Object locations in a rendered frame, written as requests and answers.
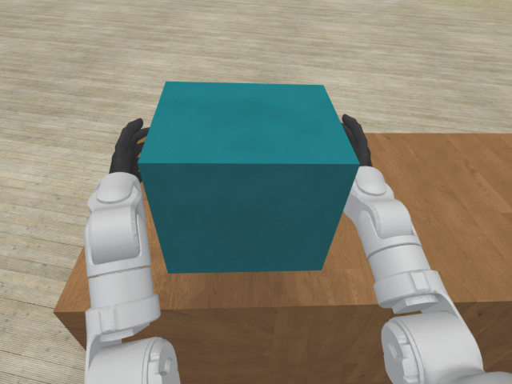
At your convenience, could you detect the robot left forearm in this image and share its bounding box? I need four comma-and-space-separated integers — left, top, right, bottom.
83, 172, 161, 384

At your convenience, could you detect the robot right upper arm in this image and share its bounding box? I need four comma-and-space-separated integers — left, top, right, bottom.
381, 310, 512, 384

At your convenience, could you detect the robot left upper arm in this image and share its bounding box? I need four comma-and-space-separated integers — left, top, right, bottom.
86, 337, 181, 384

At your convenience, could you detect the robot left hand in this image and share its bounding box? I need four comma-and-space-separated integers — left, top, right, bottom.
109, 118, 149, 183

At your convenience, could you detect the robot right forearm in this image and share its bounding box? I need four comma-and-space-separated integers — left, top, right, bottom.
343, 166, 483, 368

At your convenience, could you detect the robot right hand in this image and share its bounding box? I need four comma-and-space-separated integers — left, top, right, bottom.
342, 114, 372, 167

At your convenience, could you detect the pedestal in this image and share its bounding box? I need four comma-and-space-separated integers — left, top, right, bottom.
53, 133, 512, 384

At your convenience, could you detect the carton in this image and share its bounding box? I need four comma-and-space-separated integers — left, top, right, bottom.
138, 82, 360, 274

